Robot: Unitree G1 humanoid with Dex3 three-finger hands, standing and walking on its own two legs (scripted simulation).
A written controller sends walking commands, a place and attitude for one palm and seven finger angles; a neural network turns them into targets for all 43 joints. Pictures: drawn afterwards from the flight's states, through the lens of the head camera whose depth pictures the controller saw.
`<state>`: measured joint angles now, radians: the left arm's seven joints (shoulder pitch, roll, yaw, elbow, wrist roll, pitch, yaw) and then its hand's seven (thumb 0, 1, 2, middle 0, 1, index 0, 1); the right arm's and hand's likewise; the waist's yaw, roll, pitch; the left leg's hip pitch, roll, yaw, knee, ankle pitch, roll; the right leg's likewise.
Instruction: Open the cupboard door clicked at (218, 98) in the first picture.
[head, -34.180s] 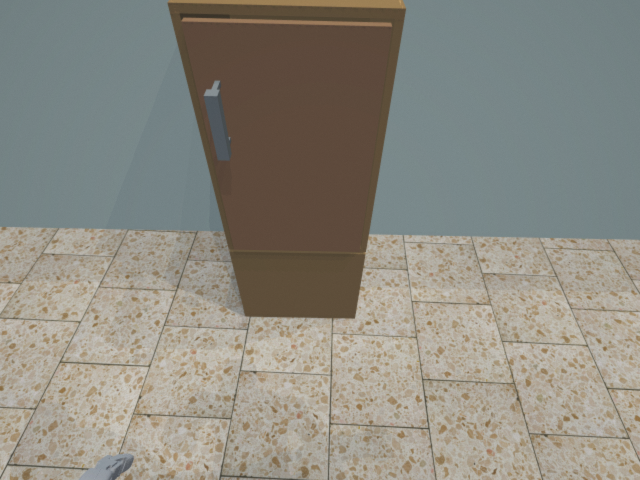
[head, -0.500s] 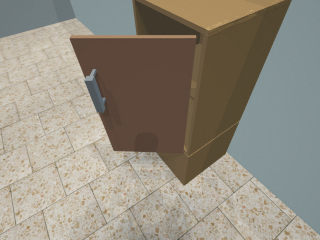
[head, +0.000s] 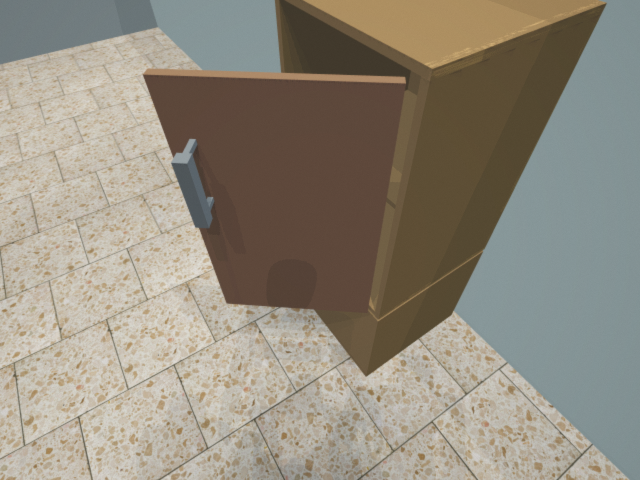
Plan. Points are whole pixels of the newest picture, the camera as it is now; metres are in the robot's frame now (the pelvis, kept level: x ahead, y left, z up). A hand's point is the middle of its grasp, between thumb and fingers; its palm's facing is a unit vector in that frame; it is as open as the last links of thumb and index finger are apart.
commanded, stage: look again from close up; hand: left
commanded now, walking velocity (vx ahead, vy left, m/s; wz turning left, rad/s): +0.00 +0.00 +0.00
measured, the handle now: (197, 184) +0.53 +0.24 +0.06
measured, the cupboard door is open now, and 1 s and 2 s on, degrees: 51 51 51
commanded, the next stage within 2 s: raise the hand with hooked fingers in 0.16 s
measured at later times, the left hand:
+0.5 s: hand (172, 397) +0.21 +0.19 +0.01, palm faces +0.14 -0.99 -0.07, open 7.7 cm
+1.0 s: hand (142, 432) +0.17 +0.22 -0.01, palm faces -0.15 -0.99 -0.06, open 10.5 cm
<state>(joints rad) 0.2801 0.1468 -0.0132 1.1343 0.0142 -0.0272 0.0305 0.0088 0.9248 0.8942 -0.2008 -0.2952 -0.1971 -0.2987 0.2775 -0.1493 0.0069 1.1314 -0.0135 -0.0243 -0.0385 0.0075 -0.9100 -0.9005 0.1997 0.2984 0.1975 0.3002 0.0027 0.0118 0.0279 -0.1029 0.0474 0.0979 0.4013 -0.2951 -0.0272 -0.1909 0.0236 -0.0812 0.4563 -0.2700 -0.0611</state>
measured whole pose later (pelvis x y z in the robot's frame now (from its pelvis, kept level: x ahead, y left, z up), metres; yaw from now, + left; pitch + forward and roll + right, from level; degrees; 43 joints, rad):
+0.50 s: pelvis -0.02 +0.02 -0.02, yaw +2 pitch +5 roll +1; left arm 0.27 0.17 0.08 0.21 -0.19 -0.29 -0.05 0.02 0.83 0.85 -0.20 -0.36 -0.20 -0.37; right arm 0.24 -0.27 -0.04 0.76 0.02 -0.28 -0.07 0.02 -0.91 -0.90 0.20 0.30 0.20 0.30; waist -0.03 0.03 -0.07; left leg -0.36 0.01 0.06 0.64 -0.36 0.00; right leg -0.43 -0.03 -0.09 0.68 -0.34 -0.03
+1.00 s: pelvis -0.07 +0.05 -0.07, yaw +3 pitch +9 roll -2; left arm 0.20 0.28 0.12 0.03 -0.23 -0.26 -0.36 0.01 0.24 0.61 -0.25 -0.72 -0.24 -0.73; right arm 0.23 -0.18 0.10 0.54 0.04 -0.21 -0.05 0.02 -0.90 -0.90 0.21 0.30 0.21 0.30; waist 0.00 0.03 -0.07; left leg -0.72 0.02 0.03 1.04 -0.49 0.05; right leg -0.73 -0.05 -0.12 0.97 -0.40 -0.01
